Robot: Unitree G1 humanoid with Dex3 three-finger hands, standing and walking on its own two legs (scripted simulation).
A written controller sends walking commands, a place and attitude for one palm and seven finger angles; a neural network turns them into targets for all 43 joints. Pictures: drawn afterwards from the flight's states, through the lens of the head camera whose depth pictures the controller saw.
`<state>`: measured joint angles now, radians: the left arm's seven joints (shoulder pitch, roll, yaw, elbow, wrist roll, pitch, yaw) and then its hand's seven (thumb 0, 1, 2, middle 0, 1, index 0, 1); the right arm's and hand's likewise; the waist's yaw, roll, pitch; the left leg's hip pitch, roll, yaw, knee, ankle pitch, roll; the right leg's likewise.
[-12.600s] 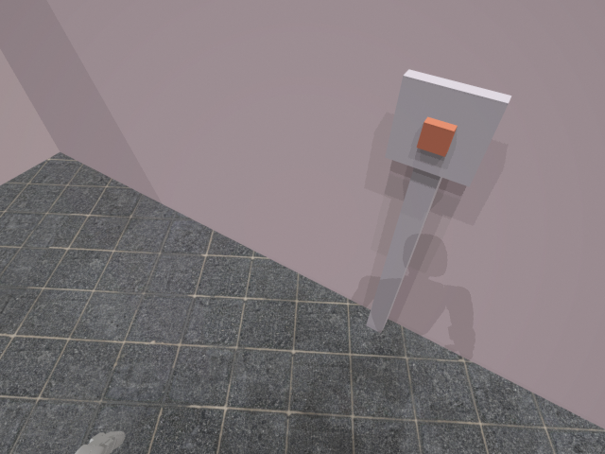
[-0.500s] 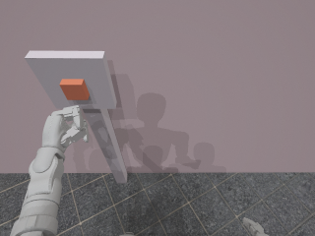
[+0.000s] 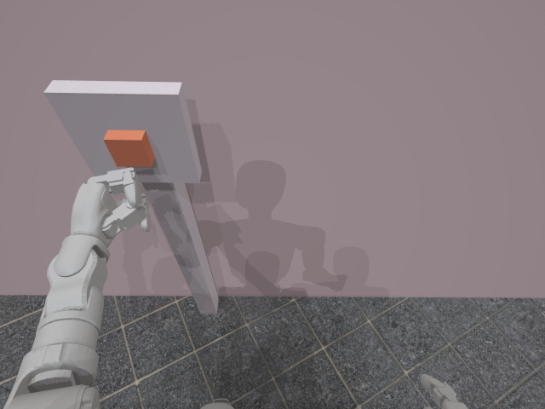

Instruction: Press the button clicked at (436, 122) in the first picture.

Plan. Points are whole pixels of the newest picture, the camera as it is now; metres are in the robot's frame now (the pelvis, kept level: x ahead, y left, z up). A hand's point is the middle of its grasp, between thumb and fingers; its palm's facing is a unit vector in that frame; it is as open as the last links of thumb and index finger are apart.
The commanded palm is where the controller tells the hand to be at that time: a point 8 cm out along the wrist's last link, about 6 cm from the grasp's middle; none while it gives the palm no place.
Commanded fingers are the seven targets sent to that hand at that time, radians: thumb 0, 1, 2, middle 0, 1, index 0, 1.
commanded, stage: press the button with the knuckle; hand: left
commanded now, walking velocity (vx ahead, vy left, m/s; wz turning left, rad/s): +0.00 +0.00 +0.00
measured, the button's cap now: (131, 147) +0.47 +0.24 +0.12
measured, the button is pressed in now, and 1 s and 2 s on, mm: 0 13 0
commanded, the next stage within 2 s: hold the button down briefly in 0.86 s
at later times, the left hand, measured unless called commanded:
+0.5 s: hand (148, 188) +0.41 +0.20 +0.09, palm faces +0.03 -1.00 +0.00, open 3.0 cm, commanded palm +0.40 +0.25 +0.09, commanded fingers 0.00 0.90 0.90 -1.30 -1.50 -1.30 -1.50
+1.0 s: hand (147, 180) +0.43 +0.21 +0.08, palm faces +0.00 -1.00 -0.01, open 2.9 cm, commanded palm +0.44 +0.25 +0.09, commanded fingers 0.00 0.90 0.90 -1.30 -1.50 -1.30 -1.50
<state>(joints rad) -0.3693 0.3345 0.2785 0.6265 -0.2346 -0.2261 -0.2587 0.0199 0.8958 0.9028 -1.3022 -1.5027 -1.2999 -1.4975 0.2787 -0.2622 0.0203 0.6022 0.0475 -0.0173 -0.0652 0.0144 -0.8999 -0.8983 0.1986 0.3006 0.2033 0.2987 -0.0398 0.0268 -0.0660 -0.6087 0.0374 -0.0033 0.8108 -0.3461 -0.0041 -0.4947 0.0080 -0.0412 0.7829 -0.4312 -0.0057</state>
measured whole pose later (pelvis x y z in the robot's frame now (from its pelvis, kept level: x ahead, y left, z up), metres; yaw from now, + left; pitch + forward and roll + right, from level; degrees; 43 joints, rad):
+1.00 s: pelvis -0.02 +0.00 -0.02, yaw +1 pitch +12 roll -3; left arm -0.79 0.46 0.32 1.11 -0.17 -0.34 -0.31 -0.02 0.75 0.96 -1.30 -1.50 -1.39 -1.50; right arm 0.33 -0.27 0.03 0.67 0.04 0.00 -0.07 0.01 -0.90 -0.90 0.20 0.30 0.20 0.30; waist -0.09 0.02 -0.06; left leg -0.79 0.05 -0.04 0.90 -0.34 -0.01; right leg -0.66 0.02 -0.07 0.87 -0.43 -0.01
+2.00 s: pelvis +0.01 +0.00 +0.00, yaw -1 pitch +10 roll -1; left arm -0.27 0.31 0.28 0.53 -0.25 -0.24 -0.25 0.02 0.89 0.90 -1.30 -1.50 -1.30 -1.50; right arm 0.31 -0.26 0.01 0.55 0.05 -0.01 -0.04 0.01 -0.90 -0.90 0.20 0.30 0.20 0.30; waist -0.03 0.04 -0.10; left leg -0.62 0.04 0.02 0.83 -0.37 0.00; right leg -0.51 0.01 -0.01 0.79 -0.45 0.00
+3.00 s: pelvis -0.01 +0.00 +0.02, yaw +0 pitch +0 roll -1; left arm 0.17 0.31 0.23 -0.07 -0.17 -0.08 -0.05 0.02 0.89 0.90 -1.30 -1.50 -1.30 -1.50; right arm 0.20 -0.24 0.05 0.58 0.04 -0.11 -0.12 0.02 -0.90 -0.90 0.20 0.30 0.20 0.30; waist 0.02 0.05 -0.03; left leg -0.36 0.03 -0.01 0.62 -0.26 -0.01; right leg -0.25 0.01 -0.04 0.59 -0.34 -0.01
